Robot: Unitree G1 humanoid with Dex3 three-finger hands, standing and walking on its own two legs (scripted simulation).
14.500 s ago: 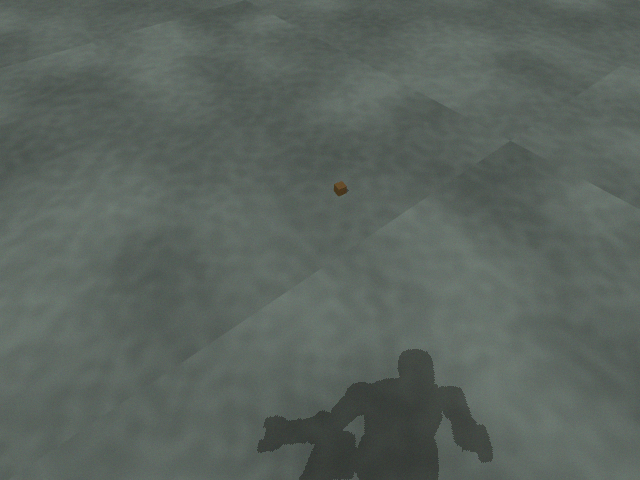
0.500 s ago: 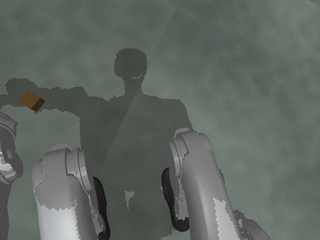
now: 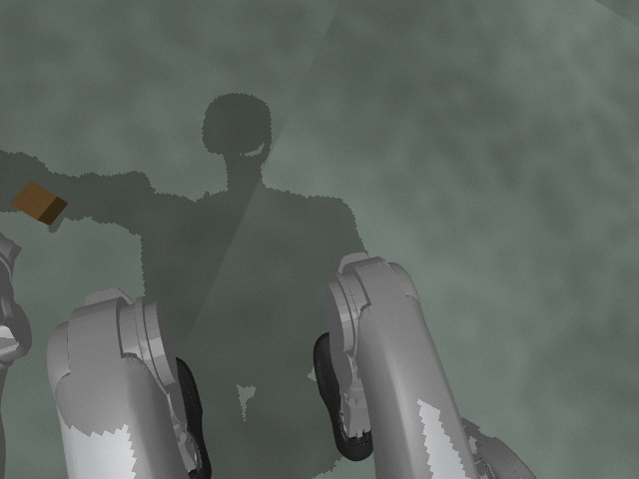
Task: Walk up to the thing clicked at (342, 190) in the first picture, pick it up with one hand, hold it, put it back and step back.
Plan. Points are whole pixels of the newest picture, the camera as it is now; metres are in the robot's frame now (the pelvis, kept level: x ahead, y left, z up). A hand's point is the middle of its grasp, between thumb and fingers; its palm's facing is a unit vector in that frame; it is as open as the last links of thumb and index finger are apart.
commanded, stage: approach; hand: left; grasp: from above
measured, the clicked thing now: (40, 203) +0.46 +0.34 -0.29
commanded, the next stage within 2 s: close in in 0.46 s
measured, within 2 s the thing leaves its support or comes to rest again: neither
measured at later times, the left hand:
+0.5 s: hand (11, 166) +0.48 +0.33 -0.19, palm faces -0.13 -0.38 -0.92, open 14.2 cm
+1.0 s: hand out of the picture +0.44 +0.36 -0.20, palm faces -0.19 -0.39 -0.90, open 14.3 cm
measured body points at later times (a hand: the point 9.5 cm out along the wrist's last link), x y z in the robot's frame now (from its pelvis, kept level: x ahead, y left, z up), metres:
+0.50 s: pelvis +0.00 +0.00 +0.01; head +0.29 +0.07 +0.35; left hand +0.49 +0.35 -0.14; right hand -0.01 -0.25 -0.06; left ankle +0.08 +0.14 -0.28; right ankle +0.09 -0.12 -0.28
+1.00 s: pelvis +0.00 +0.01 +0.01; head +0.27 +0.09 +0.35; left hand +0.45 +0.37 -0.15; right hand +0.03 -0.24 -0.07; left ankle +0.08 +0.14 -0.28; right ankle +0.09 -0.11 -0.28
